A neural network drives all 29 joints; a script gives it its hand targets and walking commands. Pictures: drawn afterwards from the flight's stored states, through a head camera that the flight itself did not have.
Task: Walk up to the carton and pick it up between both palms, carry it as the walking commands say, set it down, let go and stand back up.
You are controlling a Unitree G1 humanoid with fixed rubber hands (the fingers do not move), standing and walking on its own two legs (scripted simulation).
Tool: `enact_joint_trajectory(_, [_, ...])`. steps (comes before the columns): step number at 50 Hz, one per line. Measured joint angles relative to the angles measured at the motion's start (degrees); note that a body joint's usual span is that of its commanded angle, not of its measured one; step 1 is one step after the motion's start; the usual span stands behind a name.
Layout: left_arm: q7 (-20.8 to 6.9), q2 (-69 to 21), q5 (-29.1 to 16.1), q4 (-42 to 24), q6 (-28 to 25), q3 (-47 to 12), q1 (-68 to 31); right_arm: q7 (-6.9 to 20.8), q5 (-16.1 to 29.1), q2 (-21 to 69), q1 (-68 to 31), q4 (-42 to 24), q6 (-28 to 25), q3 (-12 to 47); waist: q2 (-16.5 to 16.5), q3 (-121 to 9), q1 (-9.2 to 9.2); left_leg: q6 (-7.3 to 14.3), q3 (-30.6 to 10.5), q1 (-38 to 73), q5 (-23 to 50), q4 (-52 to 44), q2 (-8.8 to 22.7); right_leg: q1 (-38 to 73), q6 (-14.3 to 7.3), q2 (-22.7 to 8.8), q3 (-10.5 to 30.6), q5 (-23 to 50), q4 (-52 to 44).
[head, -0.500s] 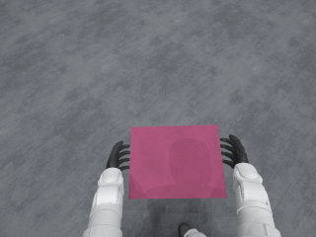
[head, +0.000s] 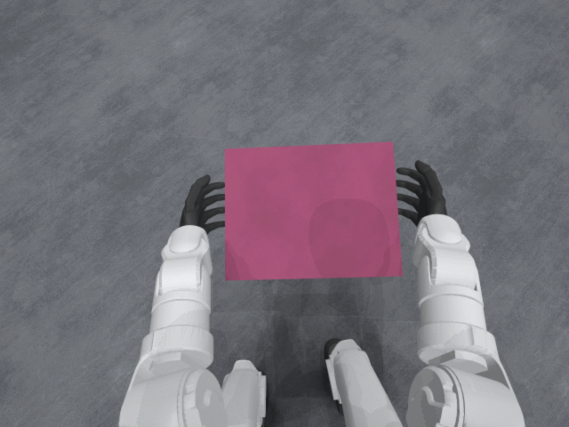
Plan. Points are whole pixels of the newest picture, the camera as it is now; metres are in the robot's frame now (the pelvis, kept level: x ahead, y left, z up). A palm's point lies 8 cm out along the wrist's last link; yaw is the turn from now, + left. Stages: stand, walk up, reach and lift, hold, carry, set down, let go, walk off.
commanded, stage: set down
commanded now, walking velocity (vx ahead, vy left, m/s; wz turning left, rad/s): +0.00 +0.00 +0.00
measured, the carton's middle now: (308, 218) +0.45 -0.06 -0.14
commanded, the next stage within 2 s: none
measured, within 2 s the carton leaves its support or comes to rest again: neither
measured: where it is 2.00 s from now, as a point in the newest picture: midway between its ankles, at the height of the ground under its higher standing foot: (300, 408)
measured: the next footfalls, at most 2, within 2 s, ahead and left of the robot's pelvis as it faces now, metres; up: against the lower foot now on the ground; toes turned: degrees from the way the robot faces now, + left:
none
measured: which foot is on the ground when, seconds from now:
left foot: down 0.00-1.00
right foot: down 0.00-1.00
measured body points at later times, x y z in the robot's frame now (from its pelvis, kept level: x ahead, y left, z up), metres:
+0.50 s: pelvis +0.02 +0.01 -0.06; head +0.26 +0.01 +0.32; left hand +0.46 +0.11 -0.17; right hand +0.43 -0.23 -0.15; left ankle +0.05 +0.13 -0.64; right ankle +0.11 -0.13 -0.64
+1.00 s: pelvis -0.02 -0.01 -0.15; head +0.24 -0.03 +0.22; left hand +0.49 +0.10 -0.24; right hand +0.45 -0.23 -0.23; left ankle +0.05 +0.13 -0.64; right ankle +0.11 -0.13 -0.64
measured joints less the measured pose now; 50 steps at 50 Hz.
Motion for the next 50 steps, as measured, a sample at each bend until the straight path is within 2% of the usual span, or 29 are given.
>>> enact_joint_trajectory(5, [-0.33,0.75,2.53,1.96,3.2,1.28,-3.69,1.9,-2.04,-1.46,-5.05,3.79,2.59,-2.24,-0.31,1.02,-0.23,0.36,0.78,-3.12,-1.33,4.34,-0.48,-3.13,0.3,0.05,0.79,-1.37,4.19])
enact_joint_trajectory(10, [0.98,0.96,1.83,1.31,4.26,0.22,-4.65,2.4,-2.49,-1.94,-7.06,4.98,2.3,-3.42,-0.03,0.34,-0.85,0.48,1.15,-7.58,-2.22,7.19,-1.17,-7.45,0.79,-0.36,1.18,-2.4,6.98])
enact_joint_trajectory(17, [3.66,0.84,-1.1,0.7,2.51,-2.95,-4.63,2.79,-0.1,-2.69,-5.28,3.86,-0.51,-3.65,-0.64,-4.11,-1.78,0.73,1.95,-14.74,-4.4,11.09,-1.68,-14.98,1.38,-0.51,1.89,-4.71,11.43])
enact_joint_trajectory(24, [5.94,0.01,-2.22,1.34,1.0,-4.16,-3.64,3.69,2.31,-4.61,-4.33,5.39,-1.55,-2.77,-1.08,-6.96,-1.23,0.55,2.53,-20.21,-6.33,14.08,-1.58,-21.07,1.66,-0.11,2.4,-6.59,15.1])
enact_joint_trajectory(31, [7.34,2.32,-6.65,1.37,-0.96,-7.16,-3.5,1.24,6.16,-5.29,-4.09,5.62,-3.38,0.4,-0.95,-7.36,-1.24,-0.54,1.98,-25.57,-7.43,17.58,-1.64,-26.92,1.14,0.15,1.81,-7.84,19.37])
enact_joint_trajectory(36, [7.58,3.81,-8.24,2.84,-2.09,-7.5,-6.04,-1.15,8.14,-5.62,-5.35,5.34,-3.76,1.82,-1.01,-7.34,-1.25,-1.57,1.31,-29.13,-8.17,21.22,-1.72,-30.76,0.45,0.38,1.07,-8.53,23.34])
enact_joint_trajectory(43, [6.92,6.08,-6.84,7.56,-1.81,-5.62,-11.75,-3.71,7.74,-5.92,-9.81,8.2,-2.73,1.95,-0.71,-6.49,-1.02,-2.47,0.76,-32.96,-9.4,27.43,-1.67,-34.88,-0.13,1.0,0.36,-9.19,29.39])
enact_joint_trajectory(50, [4.34,7.64,-3.77,13.27,-0.96,-2.05,-18.03,-5.3,3.72,-6.11,-15.3,11.7,-0.99,-0.59,0.4,-3.95,-0.52,-1.99,1.0,-36.17,-10.23,32.9,-1.89,-37.98,0.38,1.41,0.5,-9.42,34.13])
